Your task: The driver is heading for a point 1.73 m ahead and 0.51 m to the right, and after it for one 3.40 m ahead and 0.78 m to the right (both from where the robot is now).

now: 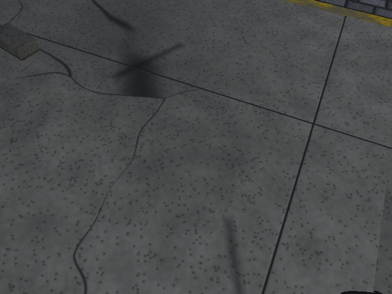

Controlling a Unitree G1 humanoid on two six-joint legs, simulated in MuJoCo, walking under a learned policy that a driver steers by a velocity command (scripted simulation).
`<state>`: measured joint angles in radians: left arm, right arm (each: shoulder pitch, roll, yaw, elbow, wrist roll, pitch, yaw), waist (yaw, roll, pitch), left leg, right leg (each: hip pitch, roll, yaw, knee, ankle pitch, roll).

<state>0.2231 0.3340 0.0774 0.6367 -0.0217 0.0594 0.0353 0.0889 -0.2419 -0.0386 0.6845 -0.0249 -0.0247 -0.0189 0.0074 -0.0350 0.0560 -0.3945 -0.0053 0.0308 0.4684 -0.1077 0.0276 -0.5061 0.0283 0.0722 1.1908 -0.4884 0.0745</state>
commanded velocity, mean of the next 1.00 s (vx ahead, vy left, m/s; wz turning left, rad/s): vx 0.02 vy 0.00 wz -0.50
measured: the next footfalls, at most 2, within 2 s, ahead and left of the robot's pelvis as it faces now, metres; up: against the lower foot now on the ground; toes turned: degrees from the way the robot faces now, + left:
right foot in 0.26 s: +0.04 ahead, -0.14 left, +0.00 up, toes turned -11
left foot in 0.74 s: +0.12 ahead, +0.06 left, +0.00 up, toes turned -30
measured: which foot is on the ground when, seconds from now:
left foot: down 0.00-0.26, up 0.28-0.72, down 0.74-1.00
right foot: up 0.00-0.24, down 0.26-0.74, up 0.76-1.00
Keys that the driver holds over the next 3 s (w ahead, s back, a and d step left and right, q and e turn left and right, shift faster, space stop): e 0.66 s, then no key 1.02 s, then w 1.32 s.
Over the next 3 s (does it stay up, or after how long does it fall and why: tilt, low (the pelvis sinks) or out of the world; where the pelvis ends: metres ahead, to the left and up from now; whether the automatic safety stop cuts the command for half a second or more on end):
stays up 0.56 -0.29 0.00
